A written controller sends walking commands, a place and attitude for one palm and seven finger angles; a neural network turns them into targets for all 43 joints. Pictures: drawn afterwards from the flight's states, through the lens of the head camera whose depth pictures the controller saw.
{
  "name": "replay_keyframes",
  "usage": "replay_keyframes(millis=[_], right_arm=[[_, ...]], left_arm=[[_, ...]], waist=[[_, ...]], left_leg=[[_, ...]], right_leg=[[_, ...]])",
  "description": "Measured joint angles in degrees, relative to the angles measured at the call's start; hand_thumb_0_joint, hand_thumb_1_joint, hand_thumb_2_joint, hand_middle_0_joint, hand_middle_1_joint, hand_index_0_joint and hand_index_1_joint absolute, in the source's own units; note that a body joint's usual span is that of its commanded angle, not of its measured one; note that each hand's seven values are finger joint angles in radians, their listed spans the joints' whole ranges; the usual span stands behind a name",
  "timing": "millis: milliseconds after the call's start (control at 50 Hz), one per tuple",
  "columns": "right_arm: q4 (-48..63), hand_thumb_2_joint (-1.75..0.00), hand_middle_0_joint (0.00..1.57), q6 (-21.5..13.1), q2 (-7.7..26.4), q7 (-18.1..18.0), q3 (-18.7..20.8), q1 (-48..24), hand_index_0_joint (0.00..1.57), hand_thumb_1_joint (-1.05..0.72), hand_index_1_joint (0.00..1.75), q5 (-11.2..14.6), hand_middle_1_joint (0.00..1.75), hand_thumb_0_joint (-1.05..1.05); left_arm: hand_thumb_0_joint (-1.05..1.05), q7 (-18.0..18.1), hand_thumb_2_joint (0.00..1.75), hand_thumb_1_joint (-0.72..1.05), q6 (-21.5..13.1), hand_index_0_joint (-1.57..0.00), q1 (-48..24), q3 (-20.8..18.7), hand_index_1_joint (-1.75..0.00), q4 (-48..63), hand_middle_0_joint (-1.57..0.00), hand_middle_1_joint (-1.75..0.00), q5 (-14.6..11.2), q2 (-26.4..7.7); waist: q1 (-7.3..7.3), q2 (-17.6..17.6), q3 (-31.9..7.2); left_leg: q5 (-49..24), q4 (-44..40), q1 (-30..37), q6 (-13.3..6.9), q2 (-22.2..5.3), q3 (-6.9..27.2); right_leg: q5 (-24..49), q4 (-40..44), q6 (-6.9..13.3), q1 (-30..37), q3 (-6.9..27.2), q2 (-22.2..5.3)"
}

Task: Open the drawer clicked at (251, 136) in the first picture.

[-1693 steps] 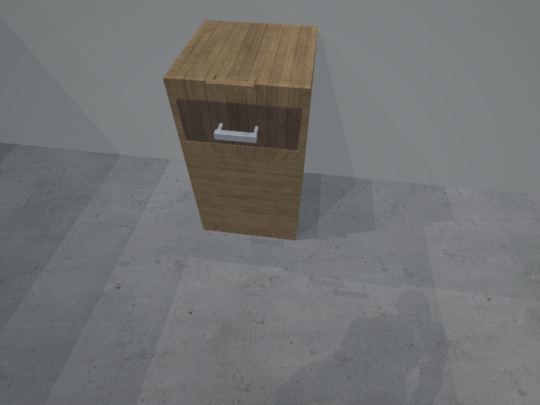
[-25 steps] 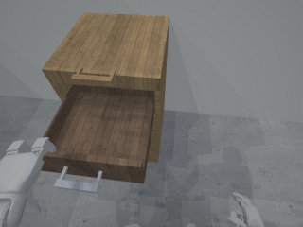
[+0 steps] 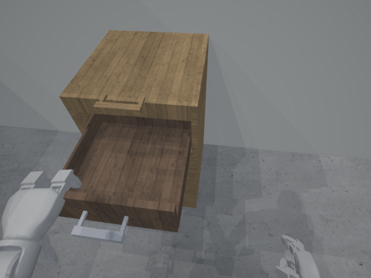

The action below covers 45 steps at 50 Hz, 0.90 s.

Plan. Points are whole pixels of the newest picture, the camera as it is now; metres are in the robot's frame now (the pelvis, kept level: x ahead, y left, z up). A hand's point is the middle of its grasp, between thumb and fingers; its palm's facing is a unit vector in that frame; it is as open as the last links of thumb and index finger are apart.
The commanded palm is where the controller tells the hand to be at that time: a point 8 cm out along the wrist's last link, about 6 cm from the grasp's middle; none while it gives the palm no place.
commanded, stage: draw the hand back to the body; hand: left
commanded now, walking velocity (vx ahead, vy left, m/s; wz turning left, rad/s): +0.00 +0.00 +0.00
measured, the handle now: (101, 226) +0.25 +0.27 -0.13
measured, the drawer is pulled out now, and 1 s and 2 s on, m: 0.29 0.29 0.29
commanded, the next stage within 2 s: step back with the hand held close in 1.36 s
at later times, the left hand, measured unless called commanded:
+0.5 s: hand (50, 212) +0.19 +0.25 +0.11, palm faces +0.33 -0.70 -0.63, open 13.7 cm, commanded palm +0.15 +0.28 +0.15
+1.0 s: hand (40, 206) +0.18 +0.22 +0.19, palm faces +0.42 -0.81 -0.41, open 10.1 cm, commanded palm +0.13 +0.26 +0.20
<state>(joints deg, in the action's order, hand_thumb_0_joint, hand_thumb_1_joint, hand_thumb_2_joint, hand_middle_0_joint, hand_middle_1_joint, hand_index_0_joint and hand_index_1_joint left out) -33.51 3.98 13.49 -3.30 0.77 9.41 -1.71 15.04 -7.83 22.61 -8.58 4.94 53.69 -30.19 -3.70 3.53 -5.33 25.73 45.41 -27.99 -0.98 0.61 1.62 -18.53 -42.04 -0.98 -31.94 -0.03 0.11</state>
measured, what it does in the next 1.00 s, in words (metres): stands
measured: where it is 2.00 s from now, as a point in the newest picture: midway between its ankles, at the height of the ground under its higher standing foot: outside the picture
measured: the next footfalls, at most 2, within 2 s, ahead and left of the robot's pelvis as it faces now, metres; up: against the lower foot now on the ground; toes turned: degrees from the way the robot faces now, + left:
none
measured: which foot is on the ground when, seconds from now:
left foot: down 0.00-1.00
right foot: down 0.00-1.00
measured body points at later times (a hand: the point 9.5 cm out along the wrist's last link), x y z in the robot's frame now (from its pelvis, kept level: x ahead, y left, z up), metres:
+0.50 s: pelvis +0.00 -0.01 +0.02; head +0.00 -0.03 +0.47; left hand +0.17 +0.29 +0.15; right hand +0.20 -0.22 -0.06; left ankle -0.03 +0.11 -0.71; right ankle +0.02 -0.14 -0.71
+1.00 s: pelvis +0.00 -0.02 +0.03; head -0.01 -0.05 +0.48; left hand +0.15 +0.26 +0.21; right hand +0.20 -0.24 -0.05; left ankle -0.03 +0.10 -0.71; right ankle +0.02 -0.14 -0.71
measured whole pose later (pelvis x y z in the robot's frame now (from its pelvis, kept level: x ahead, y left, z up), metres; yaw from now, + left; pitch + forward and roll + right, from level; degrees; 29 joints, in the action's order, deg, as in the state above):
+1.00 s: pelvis +0.00 -0.02 +0.03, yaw +2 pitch -4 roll -1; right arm -37.9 -11.9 12.5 -5.8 -0.8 11.2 -0.7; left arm 6.3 -8.3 29.8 -15.8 24.6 -1.3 -18.1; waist -3.4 3.8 1.2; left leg 15.9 23.0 -3.1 0.7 -0.3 3.3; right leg -10.8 -22.1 0.6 -7.4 -1.7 0.6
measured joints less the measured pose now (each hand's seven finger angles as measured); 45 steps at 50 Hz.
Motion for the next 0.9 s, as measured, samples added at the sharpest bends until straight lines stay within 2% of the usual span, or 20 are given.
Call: replay_keyframes(millis=[140,260,380,420,440,460,480,500,540,600,660,740,900], right_arm=[[1.0,-0.89,0.2,0.1,0.5,0.3,-0.1,-0.4,0.21,-0.9,0.3,0.6,0.3,0.01],[1.4,-0.89,0.2,-0.6,1.2,-0.1,-0.2,-0.4,0.21,-0.9,0.3,0.6,0.3,0.01],[1.9,-0.89,0.2,-0.8,1.3,-0.7,-0.9,-0.8,0.21,-0.9,0.3,0.5,0.3,0.01],[2.2,-0.89,0.2,-2.7,0.9,-1.5,-0.9,-1.1,0.21,-0.9,0.3,1.5,0.3,0.01],[2.4,-0.89,0.2,-4.2,0.5,-2.0,-1.1,-0.6,0.21,-0.9,0.3,1.9,0.3,0.01],[2.4,-0.89,0.2,-5.6,0.1,-2.5,-1.5,0.0,0.21,-0.9,0.3,2.0,0.3,0.01],[2.2,-0.89,0.2,-6.7,-0.4,-3.1,-1.9,0.7,0.21,-0.9,0.3,2.1,0.3,0.01],[1.8,-0.89,0.2,-7.7,-1.0,-3.6,-2.4,1.5,0.21,-0.9,0.3,2.1,0.3,0.01],[0.9,-0.89,0.2,-9.6,-1.8,-4.0,-3.1,2.9,0.21,-0.9,0.3,2.0,0.3,0.01],[-0.7,-0.89,0.2,-11.9,-2.3,-3.9,-3.8,3.8,0.21,-0.9,0.3,1.8,0.3,0.01],[-2.0,-0.89,0.2,-13.2,-2.3,-3.4,-3.9,3.5,0.21,-0.9,0.3,1.5,0.3,0.01],[-2.8,-0.89,0.2,-14.3,-1.9,-2.8,-3.3,2.8,0.21,-0.9,0.3,1.2,0.3,0.01],[-3.9,-0.89,0.2,-15.6,-1.0,-2.4,-1.9,2.4,0.21,-0.9,0.3,1.0,0.3,0.01]], left_arm=[[0.0,-0.8,0.3,-0.49,0.6,-0.31,3.2,-2.2,-1.2,2.5,-0.32,-1.2,-1.7,-2.1],[0.0,-2.8,0.3,-0.49,1.3,-0.31,4.1,-2.8,-1.2,4.4,-0.32,-1.2,-4.2,-1.5],[0.0,-4.5,0.3,-0.49,0.2,-0.31,3.1,-0.9,-1.2,6.3,-0.32,-1.2,-3.4,-1.7],[-0.01,-5.5,0.3,-0.49,0.5,-0.32,2.6,-1.3,-1.19,6.3,-0.32,-1.2,-22.0,1.5],[-0.01,-5.9,0.3,-0.48,1.2,-0.32,2.3,-1.9,-1.19,6.5,-0.32,-1.2,-29.3,3.8],[-0.01,-6.2,0.31,-0.47,1.7,-0.32,2.2,-2.6,-1.18,6.8,-0.32,-1.19,-35.3,5.8],[-0.01,-6.3,0.31,-0.46,2.2,-0.32,2.3,-3.4,-1.18,7.3,-0.32,-1.18,-40.1,7.4],[-0.01,-6.3,0.32,-0.45,2.5,-0.31,2.4,-4.1,-1.17,7.9,-0.32,-1.17,-43.7,8.7],[-0.01,-6.2,0.33,-0.41,2.7,-0.31,2.4,-5.0,-1.14,9.2,-0.31,-1.15,-48.7,10.6],[-0.01,-6.3,0.37,-0.34,2.6,-0.3,2.3,-5.4,-1.09,11.0,-0.31,-1.1,-52.3,12.3],[-0.01,-7.0,0.4,-0.25,2.1,-0.29,2.8,-5.7,-1.04,12.3,-0.3,-1.04,-53.9,12.5],[-0.01,-8.0,0.46,-0.12,1.6,-0.28,3.9,-6.3,-0.96,13.8,-0.29,-0.96,-54.9,11.8],[-0.01,-8.6,0.57,0.14,0.3,-0.26,7.2,-7.3,-0.78,18.3,-0.27,-0.79,-55.1,11.6]], waist=[[-0.4,0.4,0.9],[-1.13,0.9,1.3],[-1.69,0.6,2.2],[-0.72,1.3,4.6],[-0.38,1.5,5.4],[-0.11,1.4,5.6],[0.14,1.1,5.6],[0.34,0.7,5.3],[0.67,-0.1,4.8],[1.04,-0.5,4.6],[1.31,-0.7,5.2],[1.27,-0.7,6.3],[0.52,-0.1,6.6]], left_leg=[[-0.8,-2.0,2.6,0.2,-0.1,0.0],[-1.8,-3.5,4.2,0.3,0.1,0.5],[-2.6,-4.6,5.7,0.5,0.2,0.8],[-2.9,-5.6,8.4,0.5,0.1,1.1],[-3.1,-6.4,10.0,0.5,0.1,1.2],[-3.3,-7.3,11.4,0.5,0.1,1.2],[-3.6,-8.4,12.8,0.6,0.1,1.1],[-4.0,-9.6,14.1,0.6,0.2,1.2],[-4.7,-11.8,16.6,0.8,0.2,1.4],[-5.6,-14.5,19.8,1.1,-0.1,1.8],[-6.6,-16.7,21.8,1.3,-0.3,1.8],[-7.9,-19.0,23.1,1.5,-0.6,1.6],[-9.4,-21.7,24.2,1.6,-0.9,1.6]], right_leg=[[0.6,1.4,0.2,2.3,0.1,0.1],[1.2,2.9,0.3,4.2,-0.5,-0.2],[1.7,3.7,0.5,5.6,-0.7,-0.3],[2.1,5.0,0.5,8.7,-1.1,-0.3],[2.3,5.9,0.4,10.3,-1.1,-0.3],[2.5,6.6,0.5,11.6,-1.1,-0.3],[2.6,7.3,0.5,12.7,-1.1,-0.3],[2.6,8.0,0.6,13.9,-1.1,-0.4],[2.8,9.6,0.7,16.3,-1.3,-0.5],[3.5,12.0,1.0,19.5,-1.7,-0.3],[4.4,14.1,1.1,21.4,-1.7,-0.1],[5.7,16.3,1.3,22.6,-1.6,0.2],[7.3,19.1,1.5,23.8,-1.6,0.4]])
